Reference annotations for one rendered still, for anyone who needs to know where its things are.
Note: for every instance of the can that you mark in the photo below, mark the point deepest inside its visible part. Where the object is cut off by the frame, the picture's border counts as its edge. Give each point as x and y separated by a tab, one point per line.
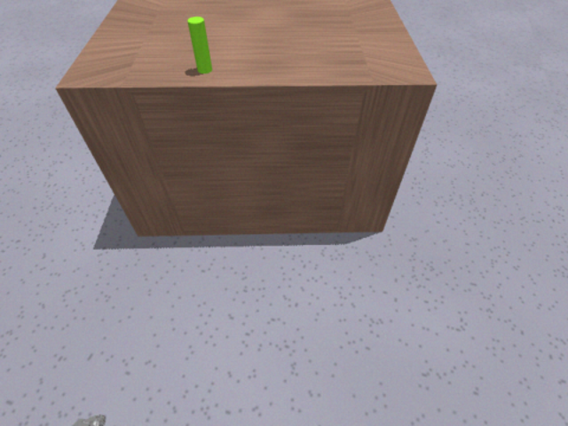
200	44

